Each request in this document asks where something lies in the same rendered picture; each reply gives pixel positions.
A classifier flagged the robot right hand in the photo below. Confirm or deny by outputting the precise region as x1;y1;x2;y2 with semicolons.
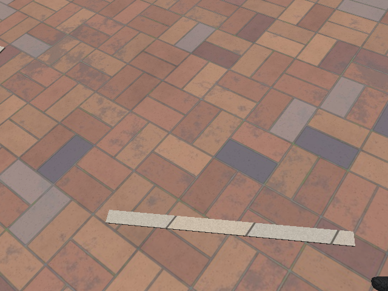
371;276;388;291

